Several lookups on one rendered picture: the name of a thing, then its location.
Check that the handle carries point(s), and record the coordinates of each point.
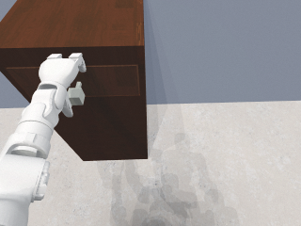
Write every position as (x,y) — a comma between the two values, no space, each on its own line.
(76,95)

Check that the left robot forearm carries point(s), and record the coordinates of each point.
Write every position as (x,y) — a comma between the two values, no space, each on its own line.
(35,129)

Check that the drawer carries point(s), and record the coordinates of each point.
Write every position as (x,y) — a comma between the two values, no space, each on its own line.
(97,80)

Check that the robot left hand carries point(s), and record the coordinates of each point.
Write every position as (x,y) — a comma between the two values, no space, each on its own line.
(63,71)

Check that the left robot upper arm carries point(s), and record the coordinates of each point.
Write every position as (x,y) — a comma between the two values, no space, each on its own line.
(23,179)

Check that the cabinet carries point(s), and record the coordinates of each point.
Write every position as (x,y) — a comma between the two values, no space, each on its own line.
(105,32)

